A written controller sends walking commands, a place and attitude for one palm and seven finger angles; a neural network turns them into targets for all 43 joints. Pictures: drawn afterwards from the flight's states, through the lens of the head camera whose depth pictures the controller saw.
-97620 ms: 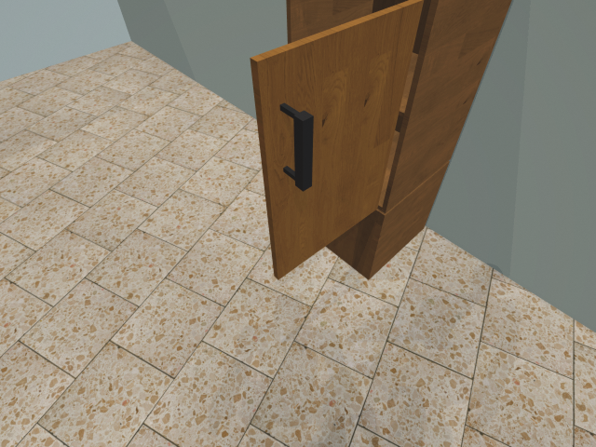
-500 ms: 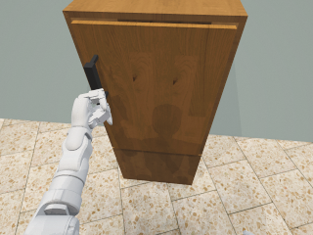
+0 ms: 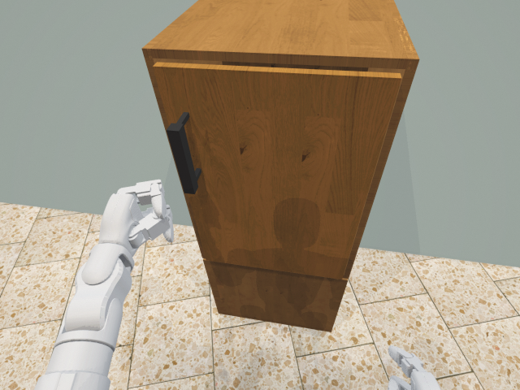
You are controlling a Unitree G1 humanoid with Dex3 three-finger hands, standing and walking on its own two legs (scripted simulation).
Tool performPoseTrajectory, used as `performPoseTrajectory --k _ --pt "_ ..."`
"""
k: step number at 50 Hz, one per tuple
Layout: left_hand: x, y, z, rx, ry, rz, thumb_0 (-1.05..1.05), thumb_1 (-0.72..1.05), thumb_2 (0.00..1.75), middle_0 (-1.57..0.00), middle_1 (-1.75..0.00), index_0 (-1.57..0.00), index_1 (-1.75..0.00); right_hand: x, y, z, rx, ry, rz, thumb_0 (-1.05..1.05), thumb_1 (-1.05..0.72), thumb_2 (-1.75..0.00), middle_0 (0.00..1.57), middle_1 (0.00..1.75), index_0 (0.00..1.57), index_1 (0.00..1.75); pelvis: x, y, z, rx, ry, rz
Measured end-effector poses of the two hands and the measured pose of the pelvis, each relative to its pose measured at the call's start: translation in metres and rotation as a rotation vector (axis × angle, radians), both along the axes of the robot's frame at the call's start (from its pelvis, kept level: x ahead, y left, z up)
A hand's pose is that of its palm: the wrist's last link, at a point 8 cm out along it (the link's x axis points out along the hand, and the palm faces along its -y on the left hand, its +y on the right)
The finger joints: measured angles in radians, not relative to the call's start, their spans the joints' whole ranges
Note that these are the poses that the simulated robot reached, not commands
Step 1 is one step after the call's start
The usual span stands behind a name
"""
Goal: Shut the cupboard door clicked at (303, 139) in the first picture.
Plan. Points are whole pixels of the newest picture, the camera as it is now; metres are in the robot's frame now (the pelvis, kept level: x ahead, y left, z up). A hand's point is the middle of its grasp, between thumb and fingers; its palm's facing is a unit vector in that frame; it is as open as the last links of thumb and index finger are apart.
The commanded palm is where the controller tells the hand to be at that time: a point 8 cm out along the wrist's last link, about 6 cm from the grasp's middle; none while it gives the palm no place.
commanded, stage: draw the hand back to the body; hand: left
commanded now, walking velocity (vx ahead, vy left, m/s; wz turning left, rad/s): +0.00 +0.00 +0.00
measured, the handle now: (187, 154) +0.52 +0.18 +0.10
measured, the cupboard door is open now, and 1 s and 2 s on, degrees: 0 0 0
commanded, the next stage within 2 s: step back with the hand held close in 1.26 s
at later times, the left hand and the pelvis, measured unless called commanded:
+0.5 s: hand (92, 266) +0.23 +0.23 +0.15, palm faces +0.26 -0.93 -0.27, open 3.5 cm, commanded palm +0.19 +0.28 +0.17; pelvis -0.02 +0.02 +0.02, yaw +0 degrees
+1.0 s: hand out of the picture +0.18 +0.29 +0.18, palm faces +0.47 -0.78 -0.41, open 6.9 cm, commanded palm +0.14 +0.33 +0.19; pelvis +0.01 +0.02 +0.02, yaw +1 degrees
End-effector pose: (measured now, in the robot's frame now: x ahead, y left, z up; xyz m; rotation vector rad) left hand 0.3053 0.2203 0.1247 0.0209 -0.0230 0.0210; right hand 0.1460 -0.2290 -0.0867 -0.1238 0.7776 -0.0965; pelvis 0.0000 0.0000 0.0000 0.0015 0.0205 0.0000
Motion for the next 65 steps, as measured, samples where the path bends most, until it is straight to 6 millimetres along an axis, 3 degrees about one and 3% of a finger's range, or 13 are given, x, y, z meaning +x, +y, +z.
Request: performPoseTrajectory --k 10,15,21,25,34,39,46,51,58,65 --pt "-0.043 0.009 0.018 0.010 -0.040 -0.019 0.02 0.90 0.90 -1.28 -1.47 -1.28 -1.47 0.002 0.004 0.014 -0.028 -0.077 0.008 0.01 -0.91 -0.90 0.20 0.30 0.20 0.30 -0.014 0.003 0.004 -0.007 -0.048 0.010" --pt "-0.062 0.022 0.026 0.156 -0.045 0.093 0.02 0.90 0.90 -1.20 -1.39 -1.20 -1.38 0.005 0.011 0.023 -0.029 -0.106 0.000 0.01 -0.91 -0.90 0.20 0.30 0.20 0.30 -0.019 0.006 0.010 -0.010 -0.069 0.006" --pt "-0.092 0.042 0.024 0.226 -0.022 0.191 0.02 0.90 0.90 -1.06 -1.23 -1.06 -1.23 0.005 0.021 0.026 -0.033 -0.083 0.020 0.01 -0.91 -0.90 0.20 0.30 0.20 0.30 -0.020 0.011 0.016 -0.013 -0.089 0.003" --pt "-0.109 0.053 0.034 0.266 -0.040 0.239 0.02 0.90 0.90 -0.96 -1.12 -0.96 -1.12 0.006 0.028 0.024 -0.036 -0.066 0.044 0.01 -0.91 -0.90 0.20 0.30 0.20 0.30 -0.018 0.016 0.018 -0.012 -0.102 0.008" --pt "-0.129 0.077 0.053 0.331 -0.082 0.321 0.02 0.90 0.90 -0.72 -0.86 -0.72 -0.85 0.018 0.040 0.024 -0.013 -0.065 0.060 0.01 -0.91 -0.90 0.20 0.30 0.20 0.30 -0.008 0.022 0.021 -0.010 -0.111 0.004" --pt "-0.141 0.087 0.055 0.364 -0.065 0.349 0.02 0.90 0.90 -0.58 -0.71 -0.58 -0.70 0.026 0.040 0.027 -0.016 -0.080 0.062 0.01 -0.91 -0.90 0.20 0.30 0.20 0.30 -0.002 0.024 0.021 -0.011 -0.109 0.001" --pt "-0.161 0.103 0.072 0.441 -0.088 0.417 0.02 0.89 0.90 -0.39 -0.50 -0.39 -0.49 0.037 0.038 0.029 -0.025 -0.099 0.064 0.01 -0.91 -0.90 0.20 0.30 0.20 0.30 0.005 0.025 0.020 -0.012 -0.106 0.002" --pt "-0.165 0.108 0.072 0.438 -0.083 0.466 0.02 0.89 0.90 -0.29 -0.39 -0.29 -0.38 0.042 0.038 0.027 -0.027 -0.099 0.080 0.01 -0.91 -0.90 0.20 0.30 0.20 0.30 0.005 0.025 0.020 -0.011 -0.106 0.010" --pt "-0.154 0.095 0.060 0.391 -0.056 0.429 0.02 0.89 0.90 -0.23 -0.32 -0.23 -0.32 0.041 0.036 0.027 -0.031 -0.090 0.078 0.01 -0.91 -0.90 0.20 0.30 0.20 0.30 0.006 0.021 0.020 -0.007 -0.099 0.009" --pt "-0.150 0.088 0.074 0.429 -0.111 0.402 0.02 0.89 0.90 -0.22 -0.31 -0.22 -0.30 0.038 0.030 0.028 -0.027 -0.101 0.055 0.01 -0.91 -0.90 0.20 0.30 0.20 0.30 0.010 0.016 0.020 -0.008 -0.103 0.001"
